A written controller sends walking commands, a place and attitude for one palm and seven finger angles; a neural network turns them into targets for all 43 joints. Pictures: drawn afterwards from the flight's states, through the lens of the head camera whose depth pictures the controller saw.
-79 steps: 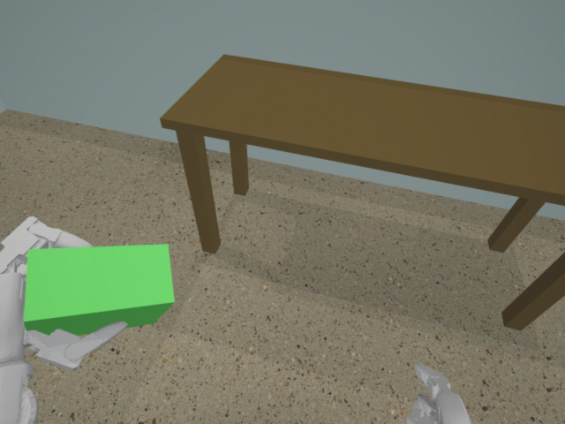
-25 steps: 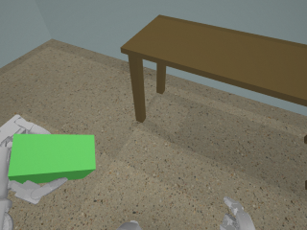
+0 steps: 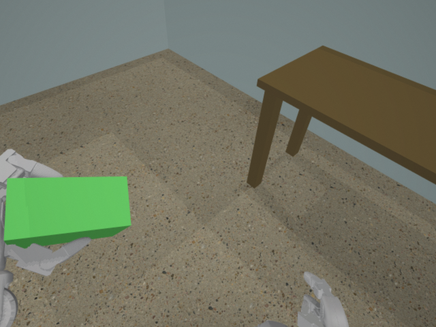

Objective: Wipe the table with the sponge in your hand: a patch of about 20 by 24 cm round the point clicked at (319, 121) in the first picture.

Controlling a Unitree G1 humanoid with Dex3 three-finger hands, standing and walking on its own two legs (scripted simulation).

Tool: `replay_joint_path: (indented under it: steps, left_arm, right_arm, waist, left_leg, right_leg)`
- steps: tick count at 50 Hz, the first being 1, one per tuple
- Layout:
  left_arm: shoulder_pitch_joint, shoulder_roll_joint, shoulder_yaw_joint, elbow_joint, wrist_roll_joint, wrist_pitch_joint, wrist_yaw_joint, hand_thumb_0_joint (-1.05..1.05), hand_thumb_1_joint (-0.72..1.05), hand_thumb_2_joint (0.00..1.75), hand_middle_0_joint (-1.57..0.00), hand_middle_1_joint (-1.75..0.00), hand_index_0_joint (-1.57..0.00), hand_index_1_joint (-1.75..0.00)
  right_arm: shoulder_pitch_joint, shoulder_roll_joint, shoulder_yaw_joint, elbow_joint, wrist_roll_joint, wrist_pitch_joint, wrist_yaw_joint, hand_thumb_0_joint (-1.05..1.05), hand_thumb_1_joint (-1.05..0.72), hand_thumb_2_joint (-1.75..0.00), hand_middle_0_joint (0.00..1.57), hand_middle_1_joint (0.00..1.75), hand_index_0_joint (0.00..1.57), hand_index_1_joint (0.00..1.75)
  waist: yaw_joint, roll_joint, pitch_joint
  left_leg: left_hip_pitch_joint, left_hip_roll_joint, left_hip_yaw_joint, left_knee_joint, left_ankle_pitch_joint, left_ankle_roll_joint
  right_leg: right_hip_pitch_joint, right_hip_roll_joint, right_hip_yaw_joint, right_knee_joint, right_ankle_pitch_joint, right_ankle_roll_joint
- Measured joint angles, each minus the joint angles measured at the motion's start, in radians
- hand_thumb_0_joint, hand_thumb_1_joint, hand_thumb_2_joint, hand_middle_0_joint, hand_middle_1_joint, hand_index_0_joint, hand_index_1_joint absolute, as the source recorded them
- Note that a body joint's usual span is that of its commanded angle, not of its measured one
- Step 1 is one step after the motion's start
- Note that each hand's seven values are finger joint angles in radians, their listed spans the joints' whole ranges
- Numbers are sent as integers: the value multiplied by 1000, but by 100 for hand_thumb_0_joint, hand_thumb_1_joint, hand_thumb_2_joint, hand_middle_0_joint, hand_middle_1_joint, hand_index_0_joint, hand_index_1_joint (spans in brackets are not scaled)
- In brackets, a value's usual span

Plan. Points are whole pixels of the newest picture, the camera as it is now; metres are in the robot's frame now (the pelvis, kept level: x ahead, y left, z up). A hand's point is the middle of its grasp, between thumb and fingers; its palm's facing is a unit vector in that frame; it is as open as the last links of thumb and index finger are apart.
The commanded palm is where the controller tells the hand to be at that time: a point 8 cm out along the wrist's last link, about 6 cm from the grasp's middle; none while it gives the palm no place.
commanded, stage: walk to a spot facing it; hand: left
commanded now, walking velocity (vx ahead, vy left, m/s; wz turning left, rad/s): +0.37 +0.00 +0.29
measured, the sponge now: (87, 211) +0.23 +0.20 +0.16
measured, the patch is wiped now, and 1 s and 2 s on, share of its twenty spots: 0.00 0.00 0.00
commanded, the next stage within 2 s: turn to face it in 1.14 s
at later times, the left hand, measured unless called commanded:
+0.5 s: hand (57, 180) +0.26 +0.25 +0.18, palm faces +0.58 -0.72 -0.39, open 10.8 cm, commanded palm +0.21 +0.28 +0.19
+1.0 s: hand (96, 151) +0.33 +0.23 +0.17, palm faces +0.66 -0.59 -0.48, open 10.8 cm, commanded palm +0.25 +0.25 +0.19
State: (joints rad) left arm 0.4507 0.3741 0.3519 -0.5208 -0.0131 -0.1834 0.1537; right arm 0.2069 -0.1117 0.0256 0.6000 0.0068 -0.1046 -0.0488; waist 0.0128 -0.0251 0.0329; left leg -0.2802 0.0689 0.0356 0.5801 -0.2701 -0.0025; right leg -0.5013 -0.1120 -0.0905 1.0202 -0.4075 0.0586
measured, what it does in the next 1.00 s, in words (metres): walks ahead, turning left: right foot, then left foot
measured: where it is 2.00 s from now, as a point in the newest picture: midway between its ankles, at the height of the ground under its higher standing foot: outside the picture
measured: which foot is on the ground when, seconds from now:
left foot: down 0.00-0.12, up 0.14-0.48, down 0.50-0.84, up 0.86-1.00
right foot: up 0.00-0.10, down 0.12-0.50, up 0.52-0.82, down 0.84-1.00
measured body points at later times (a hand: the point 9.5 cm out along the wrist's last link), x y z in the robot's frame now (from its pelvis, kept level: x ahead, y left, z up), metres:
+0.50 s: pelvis +0.10 -0.02 +0.00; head +0.12 -0.01 +0.44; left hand +0.22 +0.28 +0.21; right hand +0.31 -0.27 -0.07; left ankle +0.13 +0.10 -0.73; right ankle +0.08 -0.14 -0.73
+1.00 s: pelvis +0.22 -0.07 +0.00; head +0.26 -0.08 +0.45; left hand +0.29 +0.25 +0.20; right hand +0.46 -0.22 -0.11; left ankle +0.15 +0.06 -0.63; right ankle +0.27 -0.14 -0.73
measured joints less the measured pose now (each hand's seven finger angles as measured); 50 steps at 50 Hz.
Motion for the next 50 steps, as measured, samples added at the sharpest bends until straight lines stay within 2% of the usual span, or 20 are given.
replay_joint_path:
  steps: [5,6,7,9,11,13,15,18,23,25,26,29,31,35,39,41,43,45,47,50]
  left_arm:
    - [16,-4,-11,14,0,-14,-7,-1,-54,101,-63,-138,-64,-138]
    - [1,4,-11,21,3,-11,-7,-1,-54,101,-63,-138,-64,-138]
    - [-21,-2,-17,34,7,-7,-9,-1,-54,101,-63,-138,-64,-138]
    - [-58,-32,-42,66,9,4,-12,-1,-54,101,-63,-138,-64,-138]
    - [-49,-58,-54,86,8,5,-17,-1,-54,101,-63,-138,-64,-138]
    - [-20,-61,-55,88,9,3,-22,-1,-54,101,-63,-138,-64,-138]
    - [7,-45,-50,77,11,-1,-23,-1,-54,101,-63,-138,-64,-138]
    - [35,-12,-33,41,7,-9,-12,-1,-54,101,-63,-138,-64,-138]
    - [46,7,-4,-42,-3,-17,23,-1,-54,101,-63,-138,-64,-138]
    - [40,7,11,-72,-8,-22,37,-1,-54,101,-63,-138,-64,-138]
    - [20,9,19,-67,-9,-28,42,-1,-54,101,-63,-138,-64,-138]
    - [-44,20,20,-3,4,-29,28,-1,-54,101,-63,-138,-64,-138]
    - [-42,20,19,3,7,-14,14,-1,-54,101,-63,-138,-64,-138]
    - [31,10,12,-55,0,-22,-3,-1,-54,101,-63,-138,-64,-138]
    - [67,14,12,-57,-8,-40,-13,-1,-54,101,-63,-138,-64,-138]
    - [51,22,20,-27,-7,-33,-13,-1,-54,101,-63,-138,-64,-138]
    - [8,13,14,11,1,-14,-13,-1,-54,101,-63,-138,-64,-137]
    - [-37,-20,-12,54,2,6,-12,-1,-54,101,-63,-138,-64,-137]
    - [-38,-47,-26,71,1,15,-13,-1,-54,101,-63,-138,-64,-137]
    - [1,-47,-31,47,5,12,-11,-1,-54,101,-63,-138,-64,-137]
  right_arm:
    - [44,10,28,18,-12,-11,-8,1,-90,-90,21,30,21,30]
    - [50,7,29,20,-12,-8,-10,1,-90,-90,21,30,21,30]
    - [44,-5,25,30,-12,-1,-11,1,-90,-90,21,30,21,30]
    - [22,-42,12,70,-16,18,-8,2,-90,-90,21,30,21,30]
    - [6,-78,-1,93,-19,37,-6,2,-90,-90,21,30,21,30]
    - [1,-103,-18,93,-17,52,-11,2,-90,-90,21,30,21,30]
    - [6,-120,-35,77,-16,57,-17,2,-90,-90,21,30,21,30]
    - [23,-140,-58,37,-16,53,-22,2,-90,-90,20,30,21,30]
    - [48,-161,-83,-18,-14,44,-27,2,-90,-90,20,30,20,30]
    - [45,-168,-85,-45,-11,39,-32,2,-90,-90,20,30,20,30]
    - [28,-157,-90,-45,-8,36,-33,2,-90,-90,20,30,20,30]
    - [-15,-99,-79,-20,0,32,-17,2,-90,-90,20,30,20,30]
    - [-24,-61,-58,-10,5,29,-4,2,-90,-90,20,30,20,30]
    - [1,-6,-18,-4,2,0,11,2,-90,-90,20,30,20,30]
    - [33,9,6,12,-4,-12,5,2,-90,-90,20,30,21,30]
    - [42,6,11,19,-3,-5,-1,2,-90,-90,20,30,21,30]
    - [32,-17,7,32,0,9,-6,2,-90,-90,21,30,21,30]
    - [4,-55,-5,67,-7,28,-6,2,-90,-90,21,30,21,30]
    - [-19,-89,-18,82,-10,48,-5,2,-90,-90,21,30,21,30]
    - [-40,-123,-41,62,-13,67,-14,2,-90,-90,20,30,21,30]
  waist:
    - [27,53,-11]
    - [28,54,-14]
    - [32,62,-10]
    - [41,70,7]
    - [38,70,15]
    - [23,60,16]
    - [9,40,17]
    - [-4,7,19]
    - [2,-30,19]
    - [5,-31,18]
    - [-1,-38,30]
    - [-22,-39,42]
    - [-31,-28,32]
    - [-21,9,20]
    - [9,61,16]
    - [22,80,14]
    - [28,101,18]
    - [27,104,35]
    - [19,93,49]
    - [-4,61,67]
  left_leg:
    - [2,30,-43,33,-50,-2]
    - [-24,33,-46,85,-95,9]
    - [-60,32,-52,176,-159,18]
    - [-140,-1,-63,417,-202,15]
    - [-202,-20,-43,587,-156,1]
    - [-238,-21,-12,628,-113,-11]
    - [-244,-13,22,558,-81,-15]
    - [-206,-1,71,344,-67,-7]
    - [-92,-12,128,50,-53,6]
    - [-37,-22,132,-42,42,30]
    - [-46,-24,131,-6,83,35]
    - [-50,-22,101,60,11,27]
    - [-41,-16,80,40,-1,21]
    - [-9,3,47,-26,16,0]
    - [19,21,7,-45,2,-25]
    - [12,25,-17,3,-35,-32]
    - [-51,25,-37,176,-149,-1]
    - [-139,-10,-48,440,-203,-4]
    - [-207,-28,-24,621,-182,-21]
    - [-253,-19,23,645,-152,-42]
  right_leg:
    - [152,39,-54,-325,13,6]
    - [182,46,-56,-386,20,-9]
    - [176,45,-64,-377,85,-40]
    - [175,29,-79,-335,100,-82]
    - [203,17,-85,-358,94,-90]
    - [238,7,-95,-411,105,-83]
    - [268,-3,-108,-463,120,-81]
    - [300,-16,-127,-509,124,-78]
    - [319,-32,-145,-467,62,-57]
    - [284,-43,-134,-345,-1,-44]
    - [246,-43,-98,-226,-51,-36]
    - [114,5,-2,99,-121,-24]
    - [37,16,11,167,-90,-15]
    - [-12,1,-10,8,1,-1]
    - [68,16,-44,-249,34,15]
    - [143,35,-65,-387,58,16]
    - [157,39,-84,-401,139,-43]
    - [163,18,-105,-353,114,-86]
    - [192,0,-116,-367,96,-96]
    - [236,-20,-141,-423,105,-91]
